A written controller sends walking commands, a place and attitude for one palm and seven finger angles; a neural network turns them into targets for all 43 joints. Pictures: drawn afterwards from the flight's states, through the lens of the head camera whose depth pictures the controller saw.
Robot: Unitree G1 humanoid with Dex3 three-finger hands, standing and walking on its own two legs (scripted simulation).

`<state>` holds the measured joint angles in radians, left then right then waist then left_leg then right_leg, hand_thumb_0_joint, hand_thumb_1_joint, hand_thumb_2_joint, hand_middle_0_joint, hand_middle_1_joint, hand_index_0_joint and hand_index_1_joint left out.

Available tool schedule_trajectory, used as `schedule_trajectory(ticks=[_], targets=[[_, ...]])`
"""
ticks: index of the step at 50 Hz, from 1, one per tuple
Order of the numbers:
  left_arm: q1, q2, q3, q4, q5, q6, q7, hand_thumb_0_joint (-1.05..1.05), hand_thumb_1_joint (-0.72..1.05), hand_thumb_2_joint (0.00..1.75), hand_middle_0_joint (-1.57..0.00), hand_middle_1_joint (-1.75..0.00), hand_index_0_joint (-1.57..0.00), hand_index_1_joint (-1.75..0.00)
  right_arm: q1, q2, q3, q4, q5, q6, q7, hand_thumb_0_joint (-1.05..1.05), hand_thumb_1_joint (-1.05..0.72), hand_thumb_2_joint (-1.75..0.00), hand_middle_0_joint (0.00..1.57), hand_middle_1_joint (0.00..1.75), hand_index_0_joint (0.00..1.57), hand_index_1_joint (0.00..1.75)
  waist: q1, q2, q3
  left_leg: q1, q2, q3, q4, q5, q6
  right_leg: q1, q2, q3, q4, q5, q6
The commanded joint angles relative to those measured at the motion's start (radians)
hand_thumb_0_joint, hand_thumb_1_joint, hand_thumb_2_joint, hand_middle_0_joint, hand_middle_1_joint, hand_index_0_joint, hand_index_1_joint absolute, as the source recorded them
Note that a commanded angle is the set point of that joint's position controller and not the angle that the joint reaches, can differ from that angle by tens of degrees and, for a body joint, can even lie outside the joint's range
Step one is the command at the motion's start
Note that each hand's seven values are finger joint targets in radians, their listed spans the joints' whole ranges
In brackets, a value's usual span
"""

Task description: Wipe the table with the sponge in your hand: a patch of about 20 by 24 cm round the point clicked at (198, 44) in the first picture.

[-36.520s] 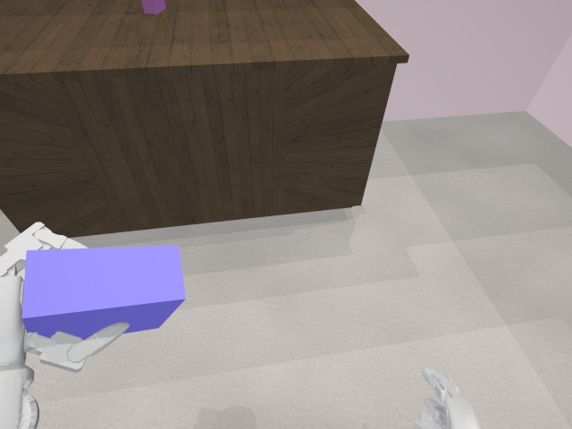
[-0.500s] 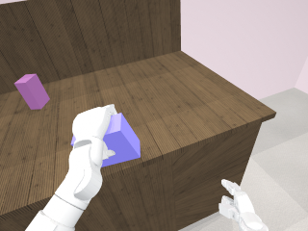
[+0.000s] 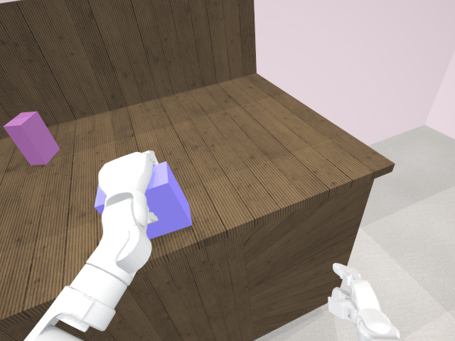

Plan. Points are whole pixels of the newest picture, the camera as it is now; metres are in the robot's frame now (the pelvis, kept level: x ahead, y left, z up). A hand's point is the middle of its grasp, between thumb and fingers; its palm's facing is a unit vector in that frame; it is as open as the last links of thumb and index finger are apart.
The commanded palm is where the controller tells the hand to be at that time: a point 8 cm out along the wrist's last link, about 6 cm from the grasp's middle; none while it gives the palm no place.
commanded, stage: wipe forward along the third lane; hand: left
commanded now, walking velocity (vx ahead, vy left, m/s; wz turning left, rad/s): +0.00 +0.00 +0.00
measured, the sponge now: (152, 212) +0.33 +0.20 +0.08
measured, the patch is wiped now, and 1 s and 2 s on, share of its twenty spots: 0.90 1.00 1.00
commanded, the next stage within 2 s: wipe back along the third lane in 1.30 s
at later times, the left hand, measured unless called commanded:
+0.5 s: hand (137, 179) +0.37 +0.23 +0.13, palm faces +0.01 -0.04 -1.00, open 10.0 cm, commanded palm +0.35 +0.23 +0.17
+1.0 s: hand (133, 163) +0.42 +0.26 +0.13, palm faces -0.05 -0.02 -1.00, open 10.0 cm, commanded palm +0.41 +0.26 +0.18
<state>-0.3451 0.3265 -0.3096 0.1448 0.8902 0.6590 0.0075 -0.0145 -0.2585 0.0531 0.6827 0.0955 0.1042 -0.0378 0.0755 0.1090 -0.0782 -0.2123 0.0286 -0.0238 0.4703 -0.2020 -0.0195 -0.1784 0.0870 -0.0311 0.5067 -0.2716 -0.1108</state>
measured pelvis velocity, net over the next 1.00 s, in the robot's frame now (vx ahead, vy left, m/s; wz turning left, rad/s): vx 0.01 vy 0.01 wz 0.02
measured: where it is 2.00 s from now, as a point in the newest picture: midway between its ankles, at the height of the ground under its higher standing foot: outside the picture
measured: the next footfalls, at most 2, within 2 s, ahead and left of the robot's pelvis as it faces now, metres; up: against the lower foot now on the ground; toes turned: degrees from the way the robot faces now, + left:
none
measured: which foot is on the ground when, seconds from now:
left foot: down 0.00-1.00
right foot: down 0.00-1.00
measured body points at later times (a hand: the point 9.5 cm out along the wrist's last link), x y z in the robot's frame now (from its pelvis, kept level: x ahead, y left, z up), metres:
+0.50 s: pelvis +0.01 +0.00 +0.00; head -0.03 -0.06 +0.45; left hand +0.37 +0.23 +0.19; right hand +0.21 -0.23 -0.11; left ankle +0.04 +0.16 -0.73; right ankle +0.00 -0.04 -0.74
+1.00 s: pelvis +0.01 +0.01 +0.00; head +0.01 -0.02 +0.45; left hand +0.42 +0.26 +0.19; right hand +0.17 -0.23 -0.12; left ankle +0.04 +0.16 -0.73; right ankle +0.00 -0.04 -0.74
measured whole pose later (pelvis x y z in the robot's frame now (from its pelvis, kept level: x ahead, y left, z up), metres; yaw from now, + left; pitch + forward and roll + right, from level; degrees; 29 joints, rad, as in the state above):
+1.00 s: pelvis +0.01 +0.01 +0.00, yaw +1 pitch +4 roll +1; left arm -0.78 0.38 -0.21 0.83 0.96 0.46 0.00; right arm 0.15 -0.28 0.02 0.74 0.10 0.08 -0.06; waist 0.01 0.08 -0.11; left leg -0.34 0.01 -0.04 0.48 -0.20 -0.01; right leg -0.29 0.07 -0.04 0.48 -0.26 -0.09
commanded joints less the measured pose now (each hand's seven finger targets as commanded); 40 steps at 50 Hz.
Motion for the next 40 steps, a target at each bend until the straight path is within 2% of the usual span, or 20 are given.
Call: schedule_trajectory(ticks=[1,3,4,6,8,11,14,16,19,20,24,27,28,29,32,34,36,38,39,40], targets=[[-0.331,0.157,0.095,-0.017,0.043,0.021,0.016,0.0,0.1,1.3,-1.2,-1.6,-1.2,-1.6,-0.251,-0.084,-0.026,-0.164,-0.003,-0.057,-0.002,0.0,-0.9,-0.9,0.2,0.3,0.2,0.3,0.001,-0.181,-0.138,0.002,-0.067,0.039,-0.003,0.088,0.051,0.022,-0.085,0.145,-0.139,0.193,0.072],[-0.359,0.171,0.099,0.031,0.049,0.032,0.006,0.0,0.1,1.3,-1.2,-1.6,-1.2,-1.6,-0.249,-0.089,-0.024,-0.156,-0.003,-0.056,-0.004,0.0,-0.9,-0.9,0.2,0.3,0.2,0.3,0.001,-0.186,-0.143,-0.014,-0.068,0.039,-0.001,0.08,0.05,0.025,-0.089,0.148,-0.136,0.195,0.075],[-0.4,0.19,0.108,0.016,0.056,0.03,0.001,0.0,0.1,1.3,-1.2,-1.6,-1.2,-1.6,-0.246,-0.09,-0.025,-0.16,0.001,-0.058,-0.004,0.0,-0.9,-0.9,0.2,0.3,0.2,0.3,0.001,-0.16,-0.168,-0.005,-0.069,0.034,-0.009,0.082,0.05,0.03,-0.088,0.143,-0.131,0.186,0.072],[-0.372,0.159,0.085,0.052,0.061,0.033,-0.005,0.0,0.1,1.3,-1.2,-1.6,-1.2,-1.6,-0.243,-0.088,-0.028,-0.16,-0.003,-0.068,0.0,0.0,-0.9,-0.9,0.2,0.3,0.2,0.3,0.007,-0.165,-0.177,-0.007,-0.072,0.041,0.005,0.101,0.054,0.041,-0.091,0.135,-0.118,0.232,0.075],[-0.393,0.161,0.083,0.074,0.064,0.039,-0.014,0.0,0.1,1.3,-1.2,-1.6,-1.2,-1.6,-0.24,-0.092,-0.026,-0.153,-0.002,-0.065,0.001,0.0,-0.9,-0.9,0.2,0.3,0.2,0.3,0.002,-0.174,-0.171,-0.015,-0.073,0.04,0.0,0.097,0.055,0.034,-0.089,0.133,-0.119,0.24,0.077],[-0.441,0.146,0.075,0.117,0.058,0.008,-0.022,0.0,0.1,1.3,-1.2,-1.6,-1.2,-1.6,-0.209,-0.092,-0.03,-0.148,0.0,-0.078,-0.006,0.0,-0.9,-0.9,0.2,0.3,0.2,0.3,-0.01,-0.197,-0.157,-0.014,-0.072,0.034,-0.003,0.072,0.059,0.006,-0.087,0.122,-0.13,0.19,0.08],[-0.462,0.216,0.143,0.168,0.048,-0.026,-0.015,0.0,0.1,1.3,-1.2,-1.6,-1.2,-1.6,-0.18,-0.1,-0.033,-0.135,-0.004,-0.083,-0.014,0.0,-0.9,-0.9,0.2,0.3,0.2,0.3,-0.008,-0.21,-0.167,-0.035,-0.072,0.028,0.0,0.07,0.056,0.027,-0.095,0.146,-0.134,0.21,0.083],[-0.444,0.173,0.113,0.197,0.051,-0.042,-0.012,0.0,0.1,1.3,-1.2,-1.6,-1.2,-1.6,-0.169,-0.099,-0.034,-0.136,-0.004,-0.085,-0.015,0.0,-0.9,-0.9,0.2,0.3,0.2,0.3,-0.009,-0.214,-0.164,-0.04,-0.073,0.032,0.002,0.077,0.058,0.021,-0.093,0.13,-0.126,0.229,0.084],[-0.485,0.184,0.117,0.248,0.056,-0.048,-0.012,0.0,0.1,1.3,-1.2,-1.6,-1.2,-1.6,-0.15,-0.103,-0.035,-0.13,-0.002,-0.08,-0.017,0.0,-0.9,-0.9,0.2,0.3,0.2,0.3,-0.02,-0.188,-0.149,-0.045,-0.071,0.029,-0.007,0.058,0.057,-0.007,-0.091,0.131,-0.14,0.191,0.084],[-0.503,0.185,0.112,0.278,0.061,-0.054,-0.012,0.0,0.1,1.3,-1.2,-1.6,-1.2,-1.6,-0.135,-0.108,-0.036,-0.122,-0.002,-0.08,-0.019,0.0,-0.9,-0.9,0.2,0.3,0.2,0.3,-0.027,-0.203,-0.146,-0.049,-0.07,0.03,-0.003,0.059,0.058,-0.008,-0.09,0.126,-0.135,0.202,0.085],[-0.538,0.215,0.132,0.313,0.065,-0.075,-0.013,0.0,0.1,1.3,-1.2,-1.6,-1.2,-1.6,-0.111,-0.112,-0.039,-0.122,-0.002,-0.075,-0.022,0.0,-0.9,-0.9,0.2,0.3,0.2,0.3,-0.028,-0.177,-0.172,-0.06,-0.07,0.025,-0.003,0.066,0.058,0.003,-0.095,0.128,-0.132,0.223,0.085],[-0.56,0.181,0.103,0.344,0.068,-0.095,-0.015,0.0,0.1,1.3,-1.2,-1.6,-1.2,-1.6,-0.091,-0.111,-0.042,-0.121,-0.001,-0.076,-0.022,0.0,-0.9,-0.9,0.2,0.3,0.2,0.3,-0.039,-0.177,-0.178,-0.053,-0.071,0.029,0.004,0.073,0.064,-0.007,-0.093,0.114,-0.13,0.243,0.086],[-0.567,0.206,0.124,0.365,0.075,-0.101,-0.012,0.0,0.1,1.3,-1.2,-1.6,-1.2,-1.6,-0.08,-0.115,-0.045,-0.114,-0.003,-0.076,-0.023,0.0,-0.9,-0.9,0.2,0.3,0.2,0.3,-0.04,-0.195,-0.195,-0.057,-0.07,0.029,0.008,0.077,0.064,0.002,-0.093,0.119,-0.126,0.256,0.087],[-0.583,0.218,0.136,0.361,0.074,-0.111,-0.011,0.0,0.1,1.3,-1.2,-1.6,-1.2,-1.6,-0.076,-0.114,-0.045,-0.119,-0.002,-0.076,-0.022,0.0,-0.9,-0.9,0.2,0.3,0.2,0.3,-0.037,-0.175,-0.203,-0.055,-0.07,0.025,0.003,0.085,0.063,0.005,-0.093,0.115,-0.125,0.263,0.084],[-0.581,0.201,0.125,0.394,0.076,-0.126,-0.003,0.0,0.1,1.3,-1.2,-1.6,-1.2,-1.6,-0.058,-0.116,-0.048,-0.114,-0.004,-0.075,-0.022,0.0,-0.9,-0.9,0.2,0.3,0.2,0.3,-0.043,-0.199,-0.198,-0.062,-0.069,0.029,0.005,0.086,0.066,0.004,-0.092,0.11,-0.124,0.285,0.088],[-0.645,0.238,0.147,0.402,0.074,-0.135,-0.001,0.0,0.1,1.3,-1.2,-1.6,-1.2,-1.6,-0.054,-0.117,-0.047,-0.11,-0.001,-0.073,-0.024,0.0,-0.9,-0.9,0.2,0.3,0.2,0.3,-0.048,-0.188,-0.197,-0.065,-0.068,0.023,-0.005,0.079,0.065,0.0,-0.092,0.111,-0.13,0.267,0.087],[-0.671,0.221,0.127,0.453,0.081,-0.14,0.005,0.0,0.1,1.3,-1.2,-1.6,-1.2,-1.6,-0.04,-0.119,-0.049,-0.102,-0.001,-0.075,-0.027,0.0,-0.9,-0.9,0.2,0.3,0.2,0.3,-0.056,-0.195,-0.178,-0.071,-0.068,0.026,-0.005,0.057,0.067,-0.023,-0.09,0.104,-0.136,0.222,0.09],[-0.676,0.252,0.15,0.482,0.09,-0.147,0.011,0.0,0.1,1.3,-1.2,-1.6,-1.2,-1.6,-0.025,-0.124,-0.052,-0.093,-0.004,-0.073,-0.027,0.0,-0.9,-0.9,0.2,0.3,0.2,0.3,-0.051,-0.186,-0.205,-0.073,-0.069,0.026,-0.004,0.072,0.066,-0.007,-0.091,0.103,-0.13,0.245,0.087],[-0.713,0.247,0.145,0.465,0.083,-0.156,0.009,0.0,0.1,1.3,-1.2,-1.6,-1.2,-1.6,-0.029,-0.118,-0.051,-0.102,-0.001,-0.075,-0.027,0.0,-0.9,-0.9,0.2,0.3,0.2,0.3,-0.053,-0.152,-0.217,-0.063,-0.07,0.024,-0.009,0.08,0.066,-0.005,-0.091,0.102,-0.131,0.253,0.085],[-0.722,0.26,0.147,0.504,0.089,-0.159,0.012,0.0,0.1,1.3,-1.2,-1.6,-1.2,-1.6,-0.015,-0.122,-0.052,-0.09,-0.003,-0.073,-0.028,0.0,-0.9,-0.9,0.2,0.3,0.2,0.3,-0.06,-0.169,-0.201,-0.071,-0.068,0.025,-0.007,0.065,0.068,-0.014,-0.09,0.101,-0.134,0.23,0.088]])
